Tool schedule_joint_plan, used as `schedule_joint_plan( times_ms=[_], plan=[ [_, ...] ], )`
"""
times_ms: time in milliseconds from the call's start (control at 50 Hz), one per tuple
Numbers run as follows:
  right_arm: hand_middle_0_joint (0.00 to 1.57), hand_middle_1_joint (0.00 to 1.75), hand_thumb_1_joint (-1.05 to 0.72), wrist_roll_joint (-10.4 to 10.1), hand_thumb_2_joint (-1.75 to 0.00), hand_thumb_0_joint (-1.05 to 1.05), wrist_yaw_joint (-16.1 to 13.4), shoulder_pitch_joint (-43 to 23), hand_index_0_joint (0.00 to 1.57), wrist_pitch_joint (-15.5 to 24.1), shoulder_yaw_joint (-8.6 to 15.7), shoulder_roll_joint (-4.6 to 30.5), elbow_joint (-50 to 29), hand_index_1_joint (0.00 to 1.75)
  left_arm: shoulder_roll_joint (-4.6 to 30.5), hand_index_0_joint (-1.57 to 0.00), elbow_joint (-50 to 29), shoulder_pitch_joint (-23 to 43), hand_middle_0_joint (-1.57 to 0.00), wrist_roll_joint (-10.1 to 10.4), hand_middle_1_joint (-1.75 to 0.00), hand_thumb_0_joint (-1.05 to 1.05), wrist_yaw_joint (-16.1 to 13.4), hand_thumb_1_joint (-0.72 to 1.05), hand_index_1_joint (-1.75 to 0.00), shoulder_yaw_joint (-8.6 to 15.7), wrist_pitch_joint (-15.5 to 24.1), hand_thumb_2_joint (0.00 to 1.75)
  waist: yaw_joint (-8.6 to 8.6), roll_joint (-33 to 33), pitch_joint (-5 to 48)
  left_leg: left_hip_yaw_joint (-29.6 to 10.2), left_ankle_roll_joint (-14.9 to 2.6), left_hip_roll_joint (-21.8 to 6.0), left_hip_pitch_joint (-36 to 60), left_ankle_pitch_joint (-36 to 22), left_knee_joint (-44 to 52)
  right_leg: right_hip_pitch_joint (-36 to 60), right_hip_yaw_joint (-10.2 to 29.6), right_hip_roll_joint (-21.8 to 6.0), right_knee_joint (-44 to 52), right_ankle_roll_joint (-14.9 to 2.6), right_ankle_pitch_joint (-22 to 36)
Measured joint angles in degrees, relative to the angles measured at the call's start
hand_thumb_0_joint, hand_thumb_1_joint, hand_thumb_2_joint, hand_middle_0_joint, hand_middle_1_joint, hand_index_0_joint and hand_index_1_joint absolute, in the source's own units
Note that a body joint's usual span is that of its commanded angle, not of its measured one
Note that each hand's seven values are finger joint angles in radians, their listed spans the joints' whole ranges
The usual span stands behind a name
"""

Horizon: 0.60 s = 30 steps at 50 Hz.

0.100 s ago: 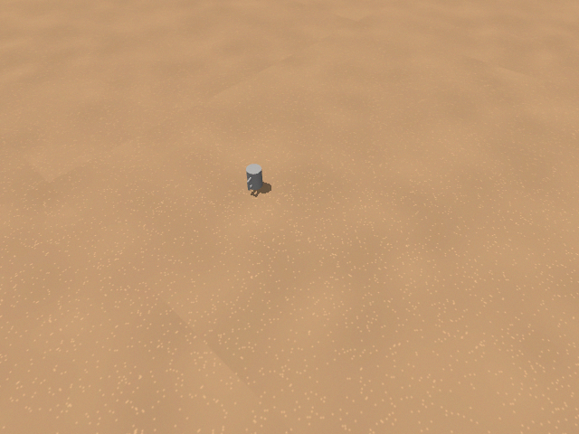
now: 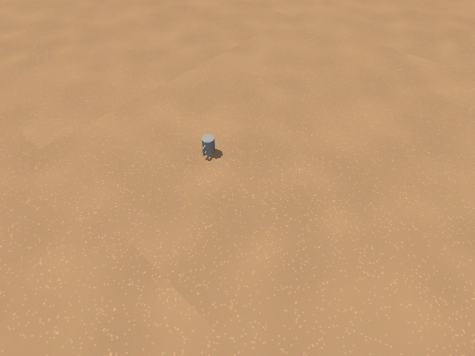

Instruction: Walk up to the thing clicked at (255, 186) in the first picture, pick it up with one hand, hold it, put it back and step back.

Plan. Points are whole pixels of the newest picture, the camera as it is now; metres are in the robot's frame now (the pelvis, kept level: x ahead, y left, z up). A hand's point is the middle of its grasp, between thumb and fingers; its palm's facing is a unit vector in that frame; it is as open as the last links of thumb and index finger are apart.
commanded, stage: stand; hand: left
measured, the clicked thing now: (207, 146) +1.33 +0.20 -0.73
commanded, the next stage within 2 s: walk up in 1.02 s
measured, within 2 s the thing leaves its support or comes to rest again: neither
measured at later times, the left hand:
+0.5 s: hand out of the picture +0.08 +0.25 -0.16, palm faces -0.02 -0.94 -0.33, open 7.3 cm
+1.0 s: hand out of the picture +0.07 +0.26 -0.16, palm faces -0.02 -0.94 -0.33, open 7.3 cm
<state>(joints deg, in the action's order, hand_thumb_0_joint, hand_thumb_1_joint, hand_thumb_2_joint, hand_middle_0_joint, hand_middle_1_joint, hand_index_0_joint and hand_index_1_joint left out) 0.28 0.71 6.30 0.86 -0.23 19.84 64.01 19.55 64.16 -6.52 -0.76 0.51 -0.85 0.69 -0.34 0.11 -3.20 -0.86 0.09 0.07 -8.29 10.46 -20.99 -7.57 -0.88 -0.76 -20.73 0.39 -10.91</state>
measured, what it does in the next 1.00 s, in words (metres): stands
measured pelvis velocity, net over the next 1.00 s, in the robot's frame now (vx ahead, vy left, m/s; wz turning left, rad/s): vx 0.01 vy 0.01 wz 0.01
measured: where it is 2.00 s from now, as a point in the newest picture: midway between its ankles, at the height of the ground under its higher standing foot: (240, 315)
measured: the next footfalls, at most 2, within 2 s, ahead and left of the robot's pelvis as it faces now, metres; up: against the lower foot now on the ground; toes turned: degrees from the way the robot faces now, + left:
left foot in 1.54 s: +0.35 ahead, +0.14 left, +0.00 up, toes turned +5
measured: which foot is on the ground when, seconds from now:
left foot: down 0.00-1.00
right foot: down 0.00-1.00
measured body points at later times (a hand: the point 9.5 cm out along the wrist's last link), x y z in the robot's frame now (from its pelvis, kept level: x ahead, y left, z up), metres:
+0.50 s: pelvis +0.01 +0.00 +0.00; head +0.01 +0.00 +0.45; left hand +0.08 +0.30 -0.13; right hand +0.09 -0.30 -0.13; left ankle +0.01 +0.12 -0.75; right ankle +0.01 -0.12 -0.75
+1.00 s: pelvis +0.01 +0.01 +0.00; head +0.02 +0.01 +0.45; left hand +0.07 +0.30 -0.14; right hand +0.09 -0.29 -0.13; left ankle +0.01 +0.12 -0.75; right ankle +0.01 -0.12 -0.75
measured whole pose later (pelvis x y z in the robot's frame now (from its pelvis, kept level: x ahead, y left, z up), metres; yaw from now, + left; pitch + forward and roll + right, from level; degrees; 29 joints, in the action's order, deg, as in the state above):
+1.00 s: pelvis +0.01 +0.01 +0.00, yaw +0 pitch -2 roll +0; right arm 0.3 0.6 6.6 0.7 -0.4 19.9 64.1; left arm 19.8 64.5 -7.1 -0.8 0.5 -0.4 0.4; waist -0.4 -0.2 -3.3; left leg -1.1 -0.4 0.6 -7.2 10.4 -19.7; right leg -6.0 -1.1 -1.3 -18.9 0.9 -10.6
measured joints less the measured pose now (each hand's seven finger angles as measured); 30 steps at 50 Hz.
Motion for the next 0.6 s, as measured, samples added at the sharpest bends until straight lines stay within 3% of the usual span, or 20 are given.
schedule_joint_plan(
  times_ms=[600],
  plan=[
    [0.21,0.30,-0.90,0.02,-0.90,0.00,-0.21,0.14,0.21,-0.05,-0.09,0.05,0.01,0.30,0.19,-0.21,0.19,0.28,-0.20,0.01,-0.30,0.00,-0.06,0.91,-0.30,0.41,-0.26,0.90,-0.05,-0.27,0.30,-0.16,-0.25,0.29,1.24,-0.19,1.12,1.56,-0.18,-0.30,1.58,0.31,0.34]
  ],
)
